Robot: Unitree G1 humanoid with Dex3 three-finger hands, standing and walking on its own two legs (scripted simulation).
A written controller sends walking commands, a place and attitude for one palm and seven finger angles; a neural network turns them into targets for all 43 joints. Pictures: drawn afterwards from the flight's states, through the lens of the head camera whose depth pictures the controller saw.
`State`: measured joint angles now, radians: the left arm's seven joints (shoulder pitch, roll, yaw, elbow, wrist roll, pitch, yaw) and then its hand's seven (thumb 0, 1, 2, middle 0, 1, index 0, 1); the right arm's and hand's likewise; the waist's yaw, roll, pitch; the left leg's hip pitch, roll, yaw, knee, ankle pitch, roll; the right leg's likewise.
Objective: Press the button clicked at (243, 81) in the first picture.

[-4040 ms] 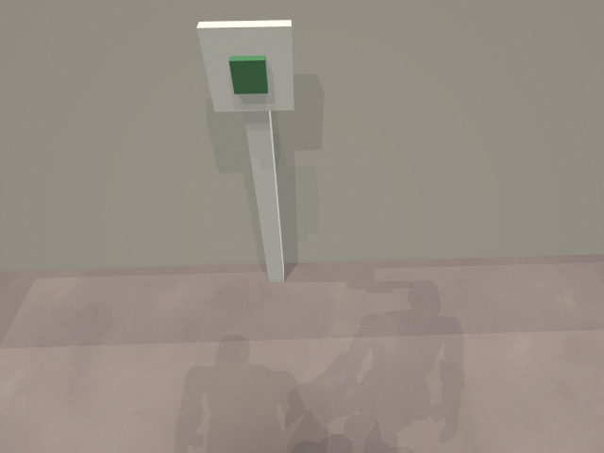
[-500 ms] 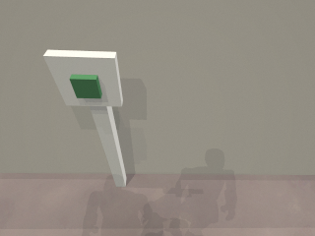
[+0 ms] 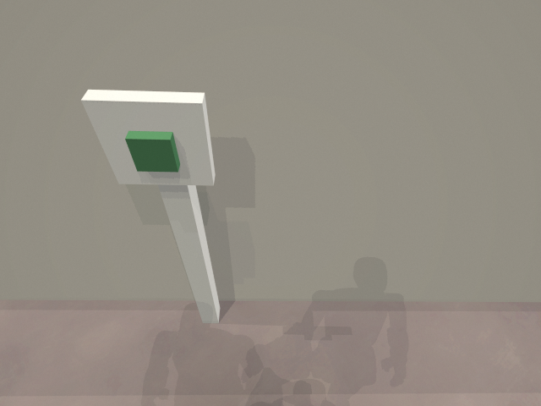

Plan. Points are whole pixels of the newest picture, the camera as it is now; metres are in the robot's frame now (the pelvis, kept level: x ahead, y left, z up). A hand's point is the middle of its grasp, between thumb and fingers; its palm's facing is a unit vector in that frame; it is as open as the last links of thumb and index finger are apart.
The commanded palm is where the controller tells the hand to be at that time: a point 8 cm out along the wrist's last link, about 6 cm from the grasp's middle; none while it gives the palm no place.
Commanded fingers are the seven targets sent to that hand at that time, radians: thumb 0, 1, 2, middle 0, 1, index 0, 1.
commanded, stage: look again from close up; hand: left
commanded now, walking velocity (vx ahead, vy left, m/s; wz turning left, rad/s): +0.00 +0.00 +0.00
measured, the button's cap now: (154, 150) +0.48 +0.23 +0.11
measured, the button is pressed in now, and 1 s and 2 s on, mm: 0 0 0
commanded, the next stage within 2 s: raise the hand and make a fist in 0.20 s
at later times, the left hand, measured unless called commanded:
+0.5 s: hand (134, 365) +0.17 +0.20 -0.01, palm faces +0.28 -0.96 -0.08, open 6.9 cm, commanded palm +0.09 +0.25 -0.05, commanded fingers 0.00 0.90 0.90 -0.50 -0.63 -0.50 -0.63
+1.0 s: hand (128, 386) +0.15 +0.20 +0.00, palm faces +0.05 -1.00 -0.03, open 3.6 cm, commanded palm +0.11 +0.25 +0.01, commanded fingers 0.00 0.90 0.90 -1.19 -1.38 -1.19 -1.38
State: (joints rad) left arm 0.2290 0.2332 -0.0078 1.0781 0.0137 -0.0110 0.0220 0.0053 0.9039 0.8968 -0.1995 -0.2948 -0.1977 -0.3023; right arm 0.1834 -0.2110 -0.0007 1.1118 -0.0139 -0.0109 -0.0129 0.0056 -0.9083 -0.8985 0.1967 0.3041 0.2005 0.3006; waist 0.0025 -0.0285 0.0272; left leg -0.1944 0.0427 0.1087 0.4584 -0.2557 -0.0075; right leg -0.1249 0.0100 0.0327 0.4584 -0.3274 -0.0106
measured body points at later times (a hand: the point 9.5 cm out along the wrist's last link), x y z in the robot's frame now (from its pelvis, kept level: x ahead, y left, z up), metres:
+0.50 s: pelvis -0.03 +0.00 -0.02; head -0.01 -0.01 +0.43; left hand +0.15 +0.25 -0.01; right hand +0.11 -0.25 -0.13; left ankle -0.01 +0.12 -0.74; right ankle -0.05 -0.11 -0.74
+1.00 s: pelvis -0.06 -0.01 -0.06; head -0.03 -0.01 +0.39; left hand +0.14 +0.25 +0.00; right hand +0.13 -0.22 -0.14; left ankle -0.01 +0.12 -0.74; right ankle -0.05 -0.11 -0.74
